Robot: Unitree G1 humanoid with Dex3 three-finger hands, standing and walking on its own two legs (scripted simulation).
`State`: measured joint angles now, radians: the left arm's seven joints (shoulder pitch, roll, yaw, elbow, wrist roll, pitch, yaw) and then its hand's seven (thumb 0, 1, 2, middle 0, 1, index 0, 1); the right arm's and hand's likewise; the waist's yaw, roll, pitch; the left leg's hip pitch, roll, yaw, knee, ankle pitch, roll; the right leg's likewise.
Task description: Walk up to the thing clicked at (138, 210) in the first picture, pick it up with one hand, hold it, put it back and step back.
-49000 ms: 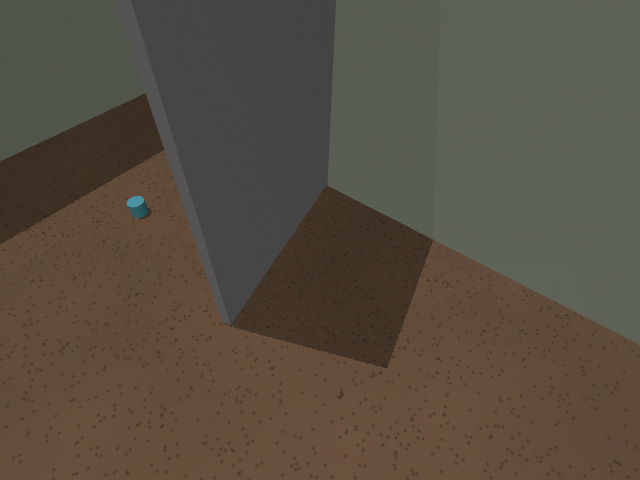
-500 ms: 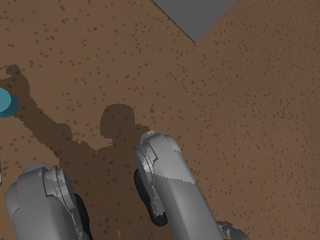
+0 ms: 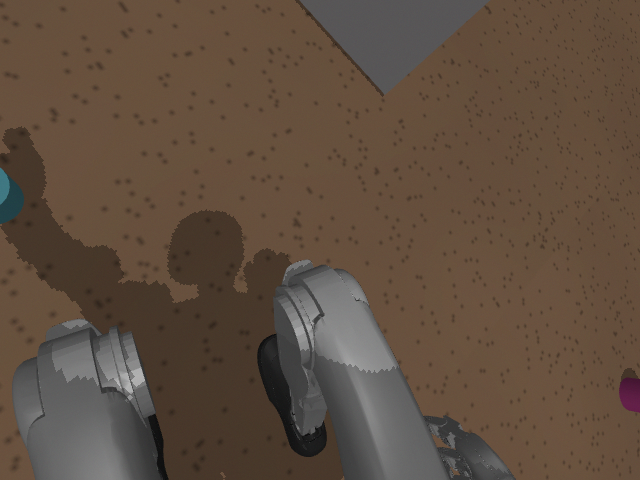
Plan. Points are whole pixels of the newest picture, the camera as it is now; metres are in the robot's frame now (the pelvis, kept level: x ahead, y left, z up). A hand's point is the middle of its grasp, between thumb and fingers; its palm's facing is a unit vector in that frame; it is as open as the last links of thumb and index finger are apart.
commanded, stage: rest palm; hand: left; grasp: from above
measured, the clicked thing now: out of the picture +0.50 +0.28 -0.29
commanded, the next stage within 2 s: close in 1.14 s
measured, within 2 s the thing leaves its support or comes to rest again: neither
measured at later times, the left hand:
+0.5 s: hand out of the picture +0.49 +0.29 -0.25, palm faces -0.45 -0.12 -0.89, open 13.9 cm
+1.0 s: hand out of the picture +0.48 +0.28 -0.26, palm faces -0.44 -0.11 -0.89, open 13.7 cm
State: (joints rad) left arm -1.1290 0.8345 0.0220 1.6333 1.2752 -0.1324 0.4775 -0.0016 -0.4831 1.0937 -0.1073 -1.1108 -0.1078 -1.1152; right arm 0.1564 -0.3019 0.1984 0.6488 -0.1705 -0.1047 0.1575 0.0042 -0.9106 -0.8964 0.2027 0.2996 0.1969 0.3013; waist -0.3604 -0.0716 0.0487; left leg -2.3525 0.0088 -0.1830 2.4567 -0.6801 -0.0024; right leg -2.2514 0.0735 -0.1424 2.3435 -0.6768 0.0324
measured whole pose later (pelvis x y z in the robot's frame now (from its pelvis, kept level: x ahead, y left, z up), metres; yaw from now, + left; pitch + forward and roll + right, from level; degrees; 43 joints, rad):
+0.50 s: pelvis +0.00 +0.00 -0.01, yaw -3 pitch +30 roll -13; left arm -1.11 0.96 0.10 1.68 1.26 -0.16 0.54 0.00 -0.51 1.04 -0.09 -1.03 -0.08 -1.04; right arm 0.19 -0.33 0.27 0.64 -0.22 -0.17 0.20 0.01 -0.91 -0.90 0.20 0.30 0.20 0.30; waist -0.40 -0.11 0.15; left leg -2.35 0.02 -0.23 2.52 -0.71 -0.01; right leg -2.25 0.09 -0.18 2.37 -0.68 0.04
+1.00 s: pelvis +0.00 +0.00 -0.01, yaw -3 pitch +29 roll -14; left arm -1.14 0.99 0.06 1.76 1.25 -0.15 0.61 0.00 -0.48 1.02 -0.10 -1.05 -0.10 -1.06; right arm 0.15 -0.34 0.32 0.63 -0.23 -0.22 0.23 0.00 -0.91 -0.90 0.20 0.30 0.20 0.30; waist -0.43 -0.14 0.19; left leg -2.33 0.02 -0.25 2.51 -0.71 -0.01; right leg -2.22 0.10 -0.20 2.35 -0.67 0.04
